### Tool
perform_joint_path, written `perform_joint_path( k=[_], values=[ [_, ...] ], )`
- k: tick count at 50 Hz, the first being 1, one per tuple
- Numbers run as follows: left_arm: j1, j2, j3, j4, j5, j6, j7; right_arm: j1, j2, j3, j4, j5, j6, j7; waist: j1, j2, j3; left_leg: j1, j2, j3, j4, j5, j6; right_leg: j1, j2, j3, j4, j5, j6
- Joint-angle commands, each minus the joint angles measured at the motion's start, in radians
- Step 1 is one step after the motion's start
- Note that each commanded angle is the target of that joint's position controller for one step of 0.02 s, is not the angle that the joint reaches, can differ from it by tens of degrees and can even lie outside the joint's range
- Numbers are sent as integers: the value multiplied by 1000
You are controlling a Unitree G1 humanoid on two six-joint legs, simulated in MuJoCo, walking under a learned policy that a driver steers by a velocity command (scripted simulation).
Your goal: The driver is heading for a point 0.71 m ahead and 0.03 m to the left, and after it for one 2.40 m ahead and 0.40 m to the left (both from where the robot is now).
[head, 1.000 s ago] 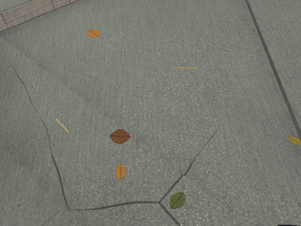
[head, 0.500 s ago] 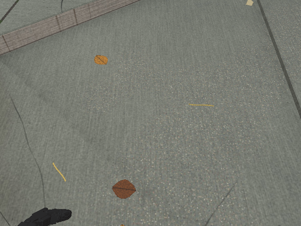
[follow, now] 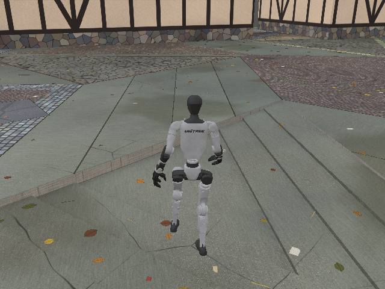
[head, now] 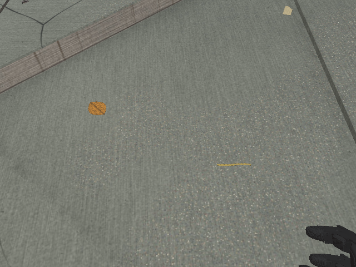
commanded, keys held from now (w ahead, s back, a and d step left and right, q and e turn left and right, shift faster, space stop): w+e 0.04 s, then w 0.46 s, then w+q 0.44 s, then q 0.06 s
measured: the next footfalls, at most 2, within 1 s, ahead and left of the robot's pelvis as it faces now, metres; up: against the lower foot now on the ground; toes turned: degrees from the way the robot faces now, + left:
left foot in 0.08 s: +0.22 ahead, +0.13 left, +0.00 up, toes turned -9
right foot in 0.58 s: +0.44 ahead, -0.18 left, -0.04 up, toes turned -6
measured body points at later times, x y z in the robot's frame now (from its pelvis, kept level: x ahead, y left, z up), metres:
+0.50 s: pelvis +0.27 -0.01 -0.01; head +0.31 -0.03 +0.44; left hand +0.55 +0.17 -0.08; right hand +0.21 -0.30 -0.14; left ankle +0.19 +0.14 -0.74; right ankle +0.40 -0.17 -0.74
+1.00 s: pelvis +0.54 -0.10 -0.05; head +0.57 -0.10 +0.40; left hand +0.53 +0.19 -0.17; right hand +0.76 -0.32 -0.14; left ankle +0.71 +0.03 -0.75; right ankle +0.40 -0.17 -0.78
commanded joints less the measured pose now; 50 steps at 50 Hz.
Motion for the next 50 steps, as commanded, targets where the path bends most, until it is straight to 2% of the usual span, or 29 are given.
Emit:
perform_joint_path(
  k=[1,2,3,4,5,6,7,8,9,10,11,13,18,22,26,27,28,29,30,31,32,33,34,36,38,41,44,47,50],
  values=[
    [20,158,46,-46,1,2,12,-70,-113,-34,-79,10,-33,10,-37,-130,-22,102,-34,9,-33,-37,28,6,-252,230,3,390,-85],
    [0,156,48,-55,5,5,12,-38,-129,-41,-67,10,-39,9,-58,-139,-34,157,-40,20,-28,-74,44,5,-254,241,39,445,-79],
    [-33,149,46,-68,6,7,9,52,-146,-51,-42,6,-43,6,-109,-139,-75,278,-42,41,-67,-76,73,-7,-229,217,114,548,-60],
    [-50,123,36,-81,11,5,3,178,-172,-61,-14,-9,-48,1,-168,-112,-174,488,28,4,-62,-53,128,-62,-189,176,278,568,-32],
    [7,82,22,-90,29,-2,0,309,-232,-77,-2,-15,-44,-3,-187,17,-306,763,191,-184,-21,-76,222,-231,-101,98,537,304,8],
    [159,31,0,-82,4,-9,-6,372,-249,-86,45,4,-26,4,-138,311,-385,986,364,-572,-100,-266,368,-541,-1,0,800,-259,62],
    [112,119,12,-73,-7,-13,-4,357,-162,-68,36,30,-21,7,-162,193,-283,922,361,-620,-157,-447,340,-656,-81,8,886,-254,65],
    [-9,161,25,-93,-4,-11,-4,304,-122,-56,32,27,-17,6,-180,82,-148,789,321,-493,-179,-418,302,-680,-113,-14,896,-160,70],
    [-82,155,26,-115,9,-11,-2,264,-118,-49,31,14,-13,10,-166,4,-68,663,289,-404,-204,-305,290,-668,-139,-43,871,-108,75],
    [-121,141,27,-133,23,-14,-5,240,-106,-44,39,6,-12,12,-144,-13,-25,575,263,-337,-228,-217,287,-649,-165,-49,807,-76,76],
    [-120,121,25,-141,22,-14,-11,229,-101,-40,46,-1,-12,12,-118,21,-19,516,238,-285,-253,-171,280,-603,-190,-58,751,-63,76],
    [-121,84,14,-146,23,-17,-20,224,-111,-42,63,3,-15,14,-101,58,-27,457,219,-217,-293,-94,294,-554,-208,-96,661,-40,86],
    [-265,40,-11,-180,28,-40,-38,259,-177,-58,118,30,0,-3,-137,38,-14,373,148,-30,-313,-37,252,-443,-198,-141,282,330,105],
    [-362,70,-7,-213,14,-42,-54,326,-193,-59,160,45,8,-8,-164,36,-1,402,182,-36,-253,-136,219,-397,-191,-118,165,436,87],
    [-396,94,-3,-228,12,-46,-60,384,-210,-63,195,36,31,-14,-163,18,25,481,222,-81,-131,-131,189,-390,-195,-119,112,291,52],
    [-341,104,5,-211,12,-50,-59,380,-215,-63,199,35,41,-13,-127,4,9,471,204,-75,-57,-88,176,-308,-185,-140,71,269,37],
    [-223,138,24,-174,18,-54,-54,389,-199,-54,199,30,43,-8,-71,-30,-63,427,147,-44,96,-17,156,-120,-170,-166,53,272,14],
    [-55,187,43,-141,34,-53,-48,390,-147,-34,183,14,36,-1,3,-81,-191,250,86,-7,353,-176,125,174,-274,-85,124,326,-22],
    [13,243,49,-139,43,-35,-38,512,-46,-9,191,-14,19,8,-40,-304,-303,-38,-11,47,711,-742,72,453,-475,112,259,629,-72],
    [90,265,64,-116,32,-21,-40,527,-93,-6,163,42,-6,4,0,-347,-388,-204,-40,-21,824,-691,60,503,-581,409,104,328,-186],
    [62,213,56,-109,29,-21,-40,407,-162,-28,152,66,-9,-9,22,-176,-258,-276,12,-26,864,-599,53,398,-542,383,19,163,-171],
    [-26,160,38,-121,35,-29,-39,319,-182,-36,134,59,-4,-18,8,-115,-150,-259,43,-14,823,-487,51,255,-496,266,-26,196,-133],
    [-99,126,23,-129,45,-38,-42,315,-163,-36,140,44,10,-25,-38,-104,-99,-208,75,-10,800,-413,41,141,-463,187,-54,281,-116],
    [-170,88,20,-114,44,-60,-44,337,-125,-38,146,31,37,-21,-100,-146,-39,-110,108,-21,680,-309,33,8,-393,22,-106,461,-76],
    [-171,91,27,-90,45,-74,-38,329,-82,-33,142,29,52,-19,-113,-127,-23,-89,101,-5,620,-247,24,-30,-370,-83,-146,581,-66],
    [-157,105,34,-58,46,-76,-22,263,-62,-30,108,27,53,-10,-105,-94,-4,-112,87,-7,455,-126,28,-9,-359,-181,-180,647,-54],
    [-143,122,37,-38,38,-68,-7,153,-44,-20,69,25,51,13,-72,-80,24,-68,69,64,259,15,53,-2,-332,-278,-211,618,-16],
    [-79,142,42,-3,29,-51,5,43,-32,-12,15,26,53,36,-38,-59,55,-84,56,113,163,24,77,79,-356,-322,-198,651,-2],
    [-76,170,47,-2,27,-17,25,23,-55,-23,-26,15,49,59,-62,-81,33,-23,-16,199,113,-71,105,151,-357,-368,-49,1024,26]
  ],
)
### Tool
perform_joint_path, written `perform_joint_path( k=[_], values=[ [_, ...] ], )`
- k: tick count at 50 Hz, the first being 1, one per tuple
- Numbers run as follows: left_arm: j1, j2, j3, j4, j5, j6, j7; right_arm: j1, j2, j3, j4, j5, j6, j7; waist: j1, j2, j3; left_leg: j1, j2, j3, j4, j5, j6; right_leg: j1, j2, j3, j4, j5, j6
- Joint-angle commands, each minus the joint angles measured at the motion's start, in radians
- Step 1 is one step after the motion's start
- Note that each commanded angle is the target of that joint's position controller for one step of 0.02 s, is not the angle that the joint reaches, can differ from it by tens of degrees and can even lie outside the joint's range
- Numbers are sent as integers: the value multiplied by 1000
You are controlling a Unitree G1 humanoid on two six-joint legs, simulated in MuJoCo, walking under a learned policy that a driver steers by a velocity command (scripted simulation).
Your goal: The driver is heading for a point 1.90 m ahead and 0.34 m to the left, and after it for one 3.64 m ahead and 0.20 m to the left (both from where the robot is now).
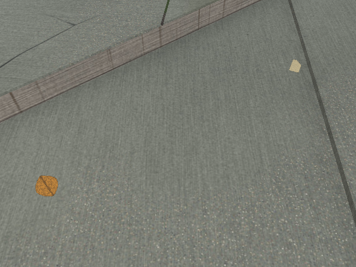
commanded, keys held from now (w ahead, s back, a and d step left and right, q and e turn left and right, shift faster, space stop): q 0.42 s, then no key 0.58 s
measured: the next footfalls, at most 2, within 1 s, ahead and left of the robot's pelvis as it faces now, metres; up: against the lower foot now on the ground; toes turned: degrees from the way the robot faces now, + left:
left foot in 0.08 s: +0.22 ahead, +0.09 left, +0.00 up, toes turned +4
right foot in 0.54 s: +0.30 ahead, -0.12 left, +0.00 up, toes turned +23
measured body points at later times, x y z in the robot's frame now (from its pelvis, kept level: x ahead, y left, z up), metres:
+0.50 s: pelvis +0.17 -0.02 +0.00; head +0.20 +0.00 +0.45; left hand +0.25 +0.29 -0.10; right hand +0.39 -0.26 -0.09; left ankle +0.18 +0.09 -0.73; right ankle +0.26 -0.14 -0.72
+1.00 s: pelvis +0.19 -0.02 +0.00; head +0.19 -0.01 +0.45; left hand +0.20 +0.26 -0.12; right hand +0.39 -0.22 -0.11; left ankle +0.12 +0.10 -0.73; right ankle +0.26 -0.14 -0.73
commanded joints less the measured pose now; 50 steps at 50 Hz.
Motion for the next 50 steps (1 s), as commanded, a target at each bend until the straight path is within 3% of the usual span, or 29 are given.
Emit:
perform_joint_path(
  k=[1,3,4,5,6,7,8,9,11,15,17,21,24,26,27,28,29,30,31,33,35,37,40,42,43,44,45,46,50],
  values=[
    [-28,187,40,-63,-5,20,28,-12,-70,-22,-95,-7,-16,24,-64,-113,-8,97,-82,94,-17,-86,35,-6,-289,25,177,1207,-20],
    [-75,207,45,-88,-6,34,38,194,-147,-61,-55,-7,-15,15,-175,-122,-116,364,-126,76,-85,-69,85,-83,-265,24,469,1230,-3],
    [-93,195,38,-107,-7,24,35,305,-208,-84,-37,-14,-12,-7,-243,-32,-180,604,-52,-51,-182,180,141,-257,-194,17,752,901,42],
    [42,54,-1,-132,55,3,8,265,-300,-88,-55,-22,0,-33,-101,238,-282,970,226,-416,-27,776,301,-660,-12,62,1125,-301,107],
    [69,115,-4,-129,22,-21,-17,278,-278,-79,-97,-36,-2,-33,-143,116,-518,1051,348,-683,-112,662,439,-734,14,308,1296,-365,108],
    [-55,174,13,-157,-16,-24,-22,209,-235,-75,-120,-26,2,-31,-171,11,-411,933,285,-558,-171,538,389,-768,-43,337,1252,-261,91],
    [-110,163,11,-181,-16,-21,-16,138,-195,-65,-123,-1,5,-34,-133,-48,-247,771,225,-462,-213,422,334,-800,-76,310,1162,-189,89],
    [-122,157,14,-175,0,-9,-3,96,-165,-55,-130,9,11,-38,-100,-95,-166,629,187,-417,-254,348,298,-775,-101,297,1095,-149,98],
    [-92,158,22,-183,8,22,5,56,-165,-55,-142,-12,22,-43,-44,-34,-110,421,137,-370,-308,296,276,-654,-111,292,995,-106,114],
    [-92,106,8,-185,18,40,22,67,-201,-69,-128,-17,35,-62,-41,20,-162,344,85,-307,-279,382,248,-593,-80,268,797,-17,157],
    [-128,105,7,-195,14,48,22,65,-204,-70,-127,-6,53,-76,-51,39,-191,344,62,-318,-269,244,214,-573,-70,279,727,55,164],
    [-214,107,8,-225,3,49,14,63,-198,-68,-132,-5,78,-87,-80,97,-156,341,42,-400,-269,-73,174,-548,-45,301,578,87,154],
    [-205,116,12,-224,0,31,-1,74,-174,-58,-129,-7,82,-84,-87,131,-164,412,66,-446,-193,8,161,-489,-44,292,434,72,127],
    [-159,114,17,-212,7,16,-9,79,-136,-42,-124,2,84,-86,-54,120,-152,393,24,-442,-121,-29,102,-343,-74,284,186,269,79],
    [-162,175,27,-228,28,16,-6,136,-89,-27,-122,-15,82,-85,-89,-21,-169,324,-49,-358,20,-257,41,-245,-252,441,153,416,16],
    [-192,239,41,-224,55,28,-5,186,-96,-30,-132,-12,74,-85,-142,-285,-111,157,-202,-201,154,-609,-21,-231,-414,650,133,636,-157],
    [-172,182,31,-226,52,26,-5,167,-174,-49,-125,-26,64,-86,-95,-280,-127,131,-151,-201,355,-697,-70,-260,-476,750,113,624,-255],
    [-176,161,25,-229,38,25,-5,142,-217,-67,-111,-12,67,-87,-80,-199,-109,114,-143,-205,466,-654,-86,-262,-429,675,130,591,-240],
    [-197,149,22,-227,24,27,-4,142,-199,-68,-90,-8,78,-93,-89,-147,-97,106,-135,-202,509,-606,-104,-260,-368,592,148,551,-195],
    [-223,117,8,-219,6,33,-2,139,-146,-56,-79,-10,98,-98,-95,-147,-83,131,-122,-196,510,-540,-130,-274,-309,497,156,557,-155],
    [-234,94,1,-209,10,42,-4,128,-89,-36,-81,-7,99,-94,-100,-187,-88,203,-98,-125,351,-503,-147,-275,-246,408,156,560,-133],
    [-211,101,5,-196,8,53,-4,88,-55,-19,-88,-8,94,-88,-69,-234,-103,285,-66,-75,156,-497,-151,-249,-230,386,168,561,-135],
    [-173,133,12,-176,-2,64,-5,100,-79,-26,-66,0,89,-80,-57,-246,-110,389,-64,-44,-101,-362,-132,-228,-245,421,190,516,-148],
    [-140,120,6,-157,-12,57,-8,124,-99,-28,-43,-13,85,-78,-69,-202,-93,519,-53,-62,-297,-161,-84,-296,-225,419,194,430,-93],
    [-126,110,-1,-154,2,43,-14,128,-144,-34,-51,-24,85,-83,-59,-131,-113,602,21,-134,-263,-40,-51,-360,-206,395,216,344,-40],
    [-97,84,-8,-159,20,27,-25,116,-199,-47,-40,-29,88,-86,-11,33,-121,593,74,-179,-194,14,5,-393,-120,300,238,218,12],
    [-142,67,-15,-154,30,22,-26,102,-124,-33,-32,-29,84,-77,-39,74,-121,491,67,-178,-215,-146,34,-319,-87,249,246,144,60],
    [-186,81,-11,-152,29,24,-25,87,-83,-20,-32,-36,78,-71,-53,51,-80,444,48,-175,-235,-234,23,-307,-84,246,252,154,77],
    [-179,80,-6,-130,17,44,-9,108,-89,-15,-1,-30,50,-74,-55,48,-11,382,21,-155,-234,-240,-15,-303,-87,252,258,203,66]
  ],
)
Velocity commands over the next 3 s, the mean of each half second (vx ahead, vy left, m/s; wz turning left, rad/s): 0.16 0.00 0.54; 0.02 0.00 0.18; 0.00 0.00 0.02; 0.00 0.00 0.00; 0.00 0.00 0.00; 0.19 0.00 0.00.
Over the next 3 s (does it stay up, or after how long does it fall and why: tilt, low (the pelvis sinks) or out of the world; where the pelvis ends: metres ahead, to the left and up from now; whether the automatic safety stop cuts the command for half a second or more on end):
stays up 0.28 -0.02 0.01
